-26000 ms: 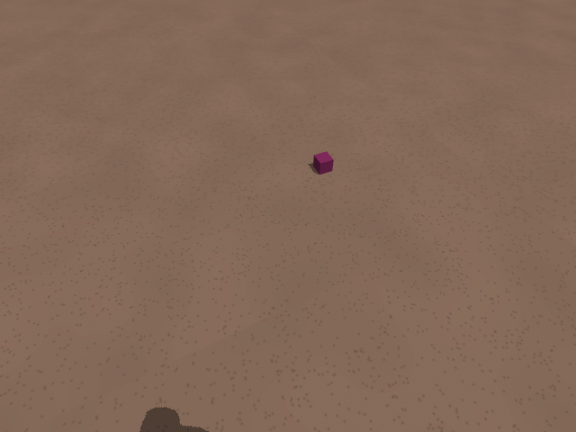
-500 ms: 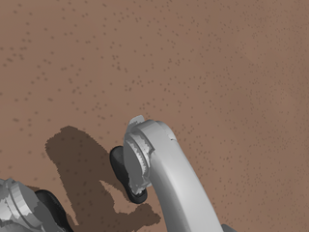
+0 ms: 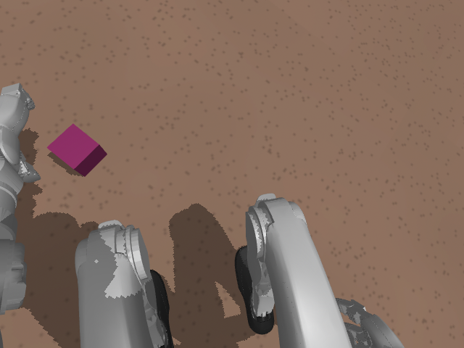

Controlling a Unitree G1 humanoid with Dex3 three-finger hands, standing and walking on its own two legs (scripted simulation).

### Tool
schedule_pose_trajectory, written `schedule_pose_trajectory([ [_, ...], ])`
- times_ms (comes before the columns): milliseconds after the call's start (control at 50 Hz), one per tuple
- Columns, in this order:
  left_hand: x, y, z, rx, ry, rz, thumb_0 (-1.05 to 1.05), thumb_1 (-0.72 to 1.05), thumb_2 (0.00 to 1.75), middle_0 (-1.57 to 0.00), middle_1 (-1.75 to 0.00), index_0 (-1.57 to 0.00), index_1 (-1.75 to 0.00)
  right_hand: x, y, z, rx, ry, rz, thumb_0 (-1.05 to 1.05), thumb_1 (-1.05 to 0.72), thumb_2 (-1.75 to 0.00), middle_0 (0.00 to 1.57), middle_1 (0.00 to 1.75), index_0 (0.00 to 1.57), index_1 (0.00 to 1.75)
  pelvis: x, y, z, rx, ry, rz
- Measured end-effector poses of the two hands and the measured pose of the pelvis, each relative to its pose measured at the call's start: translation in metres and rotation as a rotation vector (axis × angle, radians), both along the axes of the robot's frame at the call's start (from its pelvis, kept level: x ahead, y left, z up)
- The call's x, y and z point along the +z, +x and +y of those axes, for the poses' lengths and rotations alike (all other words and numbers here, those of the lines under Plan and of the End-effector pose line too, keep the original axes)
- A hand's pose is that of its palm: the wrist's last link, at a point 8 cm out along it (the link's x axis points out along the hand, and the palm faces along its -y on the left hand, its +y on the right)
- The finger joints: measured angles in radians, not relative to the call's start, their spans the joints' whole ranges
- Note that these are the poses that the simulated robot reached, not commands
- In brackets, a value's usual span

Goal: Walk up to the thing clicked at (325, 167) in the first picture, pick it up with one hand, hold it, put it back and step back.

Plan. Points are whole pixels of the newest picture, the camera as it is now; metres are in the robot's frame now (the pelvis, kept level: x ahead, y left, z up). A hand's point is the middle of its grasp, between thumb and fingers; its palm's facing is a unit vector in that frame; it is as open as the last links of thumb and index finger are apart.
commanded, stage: withdraw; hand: left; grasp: from above
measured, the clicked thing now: (79, 151) +0.52 +0.28 -0.33
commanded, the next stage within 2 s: home in 0.28 s
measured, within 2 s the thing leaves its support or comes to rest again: neither
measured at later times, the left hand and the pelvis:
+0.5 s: hand (77, 139) +0.51 +0.24 -0.21, palm faces -0.45 -0.06 -0.89, open 12.7 cm; pelvis +0.00 +0.00 -0.03, yaw +0 degrees
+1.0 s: hand (42, 160) +0.42 +0.23 -0.05, palm faces -0.24 -0.71 -0.66, open 8.6 cm; pelvis +0.02 -0.01 +0.07, yaw +3 degrees
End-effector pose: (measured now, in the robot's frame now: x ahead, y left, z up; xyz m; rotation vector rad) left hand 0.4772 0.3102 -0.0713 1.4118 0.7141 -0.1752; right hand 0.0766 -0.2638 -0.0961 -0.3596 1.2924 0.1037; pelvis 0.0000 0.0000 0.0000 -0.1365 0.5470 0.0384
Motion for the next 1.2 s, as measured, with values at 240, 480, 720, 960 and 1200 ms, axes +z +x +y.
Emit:
schedule_pose_trajectory([
  [240,0.012,0.019,-0.018,-0.314,-0.003,-0.074,0.0,-0.43,0.96,-0.15,-0.92,-0.14,-0.93,0.019,0.007,-0.02,-0.02,-0.216,-0.003,0.0,-0.9,-0.9,0.2,0.3,0.2,0.3,0.0,-0.004,-0.002,0.011,0.002,0.007],
  [480,-0.076,0.034,-0.062,-0.315,-0.02,-0.105,0.0,-0.29,0.91,-0.25,-0.83,-0.24,-0.84,0.001,-0.063,-0.002,-0.095,-0.191,0.21,0.0,-0.89,-0.89,0.2,0.3,0.2,0.3,-0.026,0.001,-0.001,-0.001,-0.009,0.037],
  [720,-0.04,0.028,-0.067,0.059,-0.125,-0.259,0.0,0.01,0.97,-0.28,-0.69,-0.26,-0.71,-0.012,-0.059,0.01,-0.184,-0.057,0.186,0.0,-0.89,-0.89,0.2,0.3,0.21,0.3,-0.012,0.011,-0.01,-0.009,0.027,0.084],
  [960,0.059,-0.045,-0.043,0.278,-0.444,-0.159,0.0,0.37,1.03,-0.27,-0.58,-0.26,-0.59,0.044,0.029,-0.009,-0.137,-0.039,-0.054,0.0,-0.9,-0.9,0.2,0.3,0.2,0.3,0.059,0.016,-0.007,0.021,0.044,0.075],
  [1200,0.143,-0.156,-0.044,0.57,-0.756,-0.187,0.01,0.83,0.95,-0.23,-0.36,-0.22,-0.37,0.154,0.133,0.011,-0.074,-0.05,-0.36,0.01,-0.91,-0.9,0.2,0.3,0.2,0.3,0.152,0.019,-0.009,0.062,0.06,-0.009],
])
